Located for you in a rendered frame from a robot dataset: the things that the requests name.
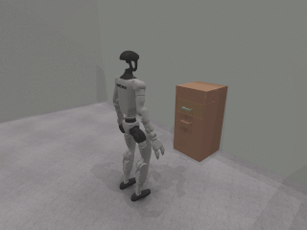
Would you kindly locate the robot right forearm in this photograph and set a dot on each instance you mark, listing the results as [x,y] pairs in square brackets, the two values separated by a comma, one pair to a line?
[145,120]

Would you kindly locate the robot left thigh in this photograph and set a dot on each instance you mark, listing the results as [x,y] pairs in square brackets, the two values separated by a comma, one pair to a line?
[129,154]

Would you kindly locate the drawer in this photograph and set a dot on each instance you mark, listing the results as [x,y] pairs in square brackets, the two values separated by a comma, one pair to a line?
[197,108]

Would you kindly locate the cabinet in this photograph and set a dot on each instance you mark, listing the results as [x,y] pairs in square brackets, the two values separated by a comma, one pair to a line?
[202,137]

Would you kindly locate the left robot upper arm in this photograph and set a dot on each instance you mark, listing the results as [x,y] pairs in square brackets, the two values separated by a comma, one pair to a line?
[115,91]

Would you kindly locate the right robot upper arm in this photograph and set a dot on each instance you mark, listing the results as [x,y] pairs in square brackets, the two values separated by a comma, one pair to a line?
[139,87]

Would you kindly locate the right robot foot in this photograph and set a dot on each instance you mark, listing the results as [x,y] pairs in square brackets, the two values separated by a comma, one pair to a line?
[144,193]

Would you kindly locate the left robot hand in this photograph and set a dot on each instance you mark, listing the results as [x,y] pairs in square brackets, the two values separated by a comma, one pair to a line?
[120,120]

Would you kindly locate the right robot hand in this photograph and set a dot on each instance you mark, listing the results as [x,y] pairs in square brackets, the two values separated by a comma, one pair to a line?
[157,145]

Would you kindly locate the robot left forearm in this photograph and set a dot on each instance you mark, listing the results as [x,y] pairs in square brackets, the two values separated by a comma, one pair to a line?
[118,110]

